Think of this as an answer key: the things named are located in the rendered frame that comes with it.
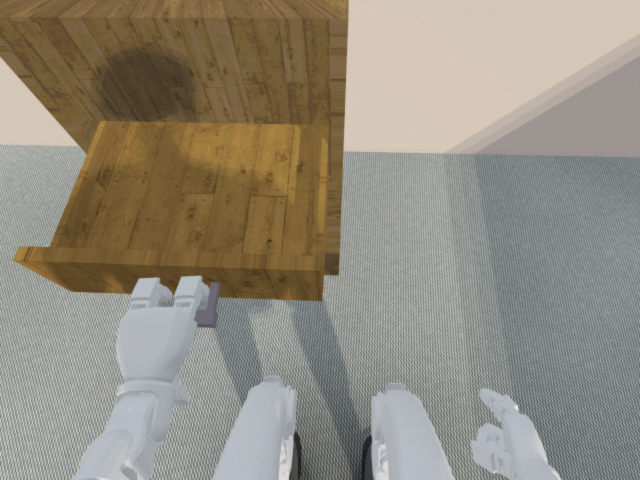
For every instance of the right robot thigh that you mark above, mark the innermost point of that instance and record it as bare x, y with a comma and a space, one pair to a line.
414, 452

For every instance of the cabinet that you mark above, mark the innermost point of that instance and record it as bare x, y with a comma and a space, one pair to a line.
193, 61

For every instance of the robot left shin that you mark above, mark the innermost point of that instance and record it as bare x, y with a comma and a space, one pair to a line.
286, 446

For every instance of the robot right forearm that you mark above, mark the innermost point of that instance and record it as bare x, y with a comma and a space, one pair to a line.
532, 469

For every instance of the drawer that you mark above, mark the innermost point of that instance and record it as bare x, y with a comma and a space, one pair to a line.
242, 205

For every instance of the right robot hand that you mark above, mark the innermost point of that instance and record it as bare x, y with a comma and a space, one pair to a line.
496, 449

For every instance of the left robot hand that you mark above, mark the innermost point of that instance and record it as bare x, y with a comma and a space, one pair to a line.
153, 342

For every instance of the robot left forearm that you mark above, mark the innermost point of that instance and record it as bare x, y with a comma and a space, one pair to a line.
137, 427

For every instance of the handle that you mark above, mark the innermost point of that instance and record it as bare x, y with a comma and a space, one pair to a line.
208, 318

